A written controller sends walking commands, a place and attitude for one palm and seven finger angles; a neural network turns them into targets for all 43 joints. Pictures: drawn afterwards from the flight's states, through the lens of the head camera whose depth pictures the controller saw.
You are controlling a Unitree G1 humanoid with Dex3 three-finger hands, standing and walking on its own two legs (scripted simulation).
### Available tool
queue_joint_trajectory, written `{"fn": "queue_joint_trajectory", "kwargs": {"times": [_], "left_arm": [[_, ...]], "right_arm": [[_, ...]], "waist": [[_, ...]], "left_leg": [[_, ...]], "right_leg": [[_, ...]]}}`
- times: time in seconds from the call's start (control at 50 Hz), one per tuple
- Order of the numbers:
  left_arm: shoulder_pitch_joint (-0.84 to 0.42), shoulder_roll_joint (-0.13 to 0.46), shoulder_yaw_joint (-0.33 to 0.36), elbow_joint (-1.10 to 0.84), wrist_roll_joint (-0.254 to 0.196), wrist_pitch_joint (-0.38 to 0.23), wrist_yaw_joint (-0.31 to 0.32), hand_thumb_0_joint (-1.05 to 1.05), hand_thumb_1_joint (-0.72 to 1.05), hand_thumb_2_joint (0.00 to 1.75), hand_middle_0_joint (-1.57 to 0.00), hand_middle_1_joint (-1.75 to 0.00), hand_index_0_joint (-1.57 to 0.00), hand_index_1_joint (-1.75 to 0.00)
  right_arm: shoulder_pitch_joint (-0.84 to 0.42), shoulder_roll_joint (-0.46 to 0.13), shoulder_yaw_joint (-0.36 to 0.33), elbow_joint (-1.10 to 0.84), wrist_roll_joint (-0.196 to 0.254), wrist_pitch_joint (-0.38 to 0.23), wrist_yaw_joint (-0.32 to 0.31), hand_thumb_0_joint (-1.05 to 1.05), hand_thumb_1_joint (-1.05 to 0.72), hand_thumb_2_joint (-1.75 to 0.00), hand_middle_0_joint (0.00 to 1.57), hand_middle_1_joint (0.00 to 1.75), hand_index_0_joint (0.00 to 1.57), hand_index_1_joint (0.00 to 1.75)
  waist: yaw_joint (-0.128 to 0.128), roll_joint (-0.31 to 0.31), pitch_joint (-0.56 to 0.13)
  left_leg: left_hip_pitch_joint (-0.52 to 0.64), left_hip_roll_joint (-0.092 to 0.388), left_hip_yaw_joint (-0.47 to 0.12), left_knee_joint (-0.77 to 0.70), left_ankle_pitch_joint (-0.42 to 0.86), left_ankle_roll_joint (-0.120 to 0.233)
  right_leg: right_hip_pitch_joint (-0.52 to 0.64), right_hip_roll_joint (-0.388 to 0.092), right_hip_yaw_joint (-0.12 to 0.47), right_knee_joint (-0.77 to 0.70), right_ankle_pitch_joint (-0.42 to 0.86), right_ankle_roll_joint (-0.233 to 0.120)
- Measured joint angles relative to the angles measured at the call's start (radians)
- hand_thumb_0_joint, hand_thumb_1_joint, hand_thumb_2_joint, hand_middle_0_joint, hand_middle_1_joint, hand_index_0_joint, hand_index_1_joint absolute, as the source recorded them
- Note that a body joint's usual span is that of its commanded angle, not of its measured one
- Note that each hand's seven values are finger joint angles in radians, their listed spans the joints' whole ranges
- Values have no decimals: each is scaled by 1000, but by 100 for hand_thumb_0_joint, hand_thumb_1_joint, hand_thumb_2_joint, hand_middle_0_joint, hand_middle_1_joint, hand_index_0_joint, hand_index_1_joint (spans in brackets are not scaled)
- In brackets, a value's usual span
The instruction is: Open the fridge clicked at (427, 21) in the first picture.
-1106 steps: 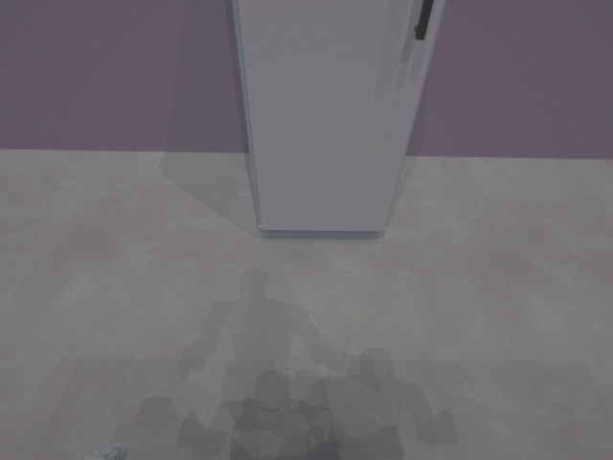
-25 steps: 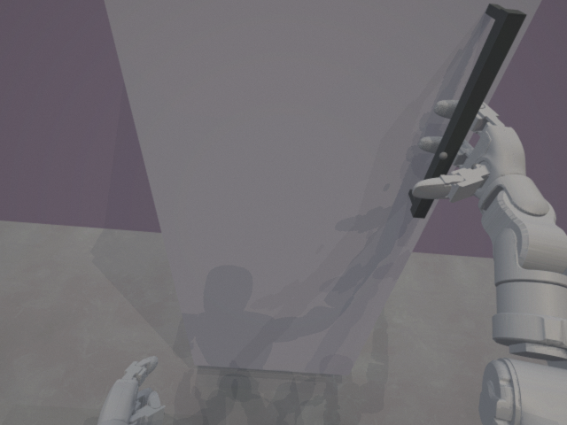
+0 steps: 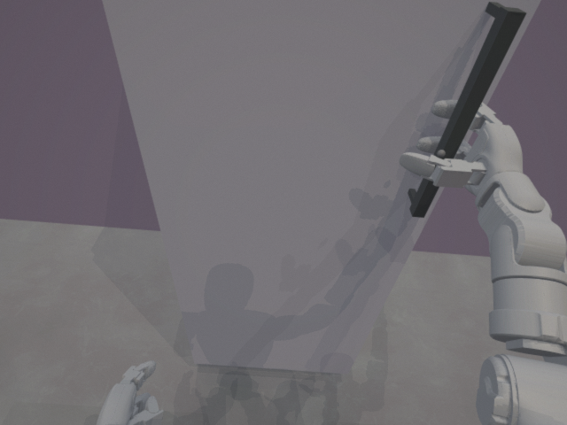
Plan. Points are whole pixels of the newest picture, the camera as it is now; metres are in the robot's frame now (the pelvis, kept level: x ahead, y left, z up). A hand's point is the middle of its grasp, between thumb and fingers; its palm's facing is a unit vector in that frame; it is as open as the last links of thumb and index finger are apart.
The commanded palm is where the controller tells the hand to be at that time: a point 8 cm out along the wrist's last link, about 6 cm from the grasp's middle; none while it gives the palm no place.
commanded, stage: grip the handle and tug to test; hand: right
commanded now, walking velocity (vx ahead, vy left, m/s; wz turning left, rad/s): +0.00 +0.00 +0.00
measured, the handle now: (449, 126) +0.45 -0.19 +0.25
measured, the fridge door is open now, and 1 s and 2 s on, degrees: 0 1 17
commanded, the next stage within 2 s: pull the door a little, standing still in 1.06 s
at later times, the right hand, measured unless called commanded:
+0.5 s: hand (443, 155) +0.39 -0.17 +0.24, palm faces +0.01 +1.00 -0.01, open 5.9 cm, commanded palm +0.36 -0.23 +0.24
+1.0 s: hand (442, 157) +0.39 -0.16 +0.24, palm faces +0.02 +1.00 -0.02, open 5.9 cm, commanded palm +0.34 -0.22 +0.24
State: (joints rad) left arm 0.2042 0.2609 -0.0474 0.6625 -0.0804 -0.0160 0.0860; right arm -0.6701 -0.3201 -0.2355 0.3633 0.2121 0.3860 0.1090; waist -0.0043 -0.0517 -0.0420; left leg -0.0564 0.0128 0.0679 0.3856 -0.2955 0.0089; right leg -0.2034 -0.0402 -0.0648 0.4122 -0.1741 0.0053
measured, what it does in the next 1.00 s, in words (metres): stands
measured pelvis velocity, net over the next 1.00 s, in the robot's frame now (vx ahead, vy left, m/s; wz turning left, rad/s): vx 0.03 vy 0.01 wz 0.03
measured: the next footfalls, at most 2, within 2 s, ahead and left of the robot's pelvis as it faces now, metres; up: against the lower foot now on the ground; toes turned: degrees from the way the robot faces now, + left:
none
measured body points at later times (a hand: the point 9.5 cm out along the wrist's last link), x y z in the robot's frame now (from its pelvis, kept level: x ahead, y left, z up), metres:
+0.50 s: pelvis +0.01 +0.00 +0.00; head -0.02 +0.03 +0.45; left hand +0.18 +0.25 -0.09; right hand +0.39 -0.22 +0.25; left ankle -0.05 +0.11 -0.74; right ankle +0.03 -0.13 -0.74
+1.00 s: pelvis +0.03 +0.01 +0.00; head +0.00 +0.04 +0.45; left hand +0.21 +0.25 -0.08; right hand +0.38 -0.22 +0.25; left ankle -0.05 +0.11 -0.74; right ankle +0.03 -0.13 -0.74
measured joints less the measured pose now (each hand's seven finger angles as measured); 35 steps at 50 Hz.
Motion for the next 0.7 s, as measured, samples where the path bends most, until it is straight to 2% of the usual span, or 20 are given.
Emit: {"fn": "queue_joint_trajectory", "kwargs": {"times": [0.36, 0.56, 0.7], "left_arm": [[-16, 2, -2, -29, 0, 13, -9, 2, 91, 89, -20, -30, -20, -30], [-24, 8, 4, -44, -2, 27, -14, 2, 91, 89, -20, -30, -20, -30], [-27, 8, 4, -40, -2, 31, -12, 2, 91, 89, -20, -30, -20, -30]], "right_arm": [[86, -25, -42, -91, 15, 13, 31, 1, -74, -83, 38, 134, 33, 130], [139, -27, -64, -170, 27, 46, 38, 1, -75, -82, 37, 136, 32, 130], [134, -20, -57, -185, 26, 60, 35, 1, -75, -83, 37, 136, 32, 131]], "waist": [[14, 2, -13], [16, 1, -22], [7, 3, -22]], "left_leg": [[7, -4, -21, -7, -4, 1], [6, -4, -30, -5, -13, 2], [7, -4, -22, -1, -21, 4]], "right_leg": [[17, -6, -20, -10, -9, 3], [21, -8, -28, -9, -22, 6], [17, -6, -20, -2, -27, 8]]}}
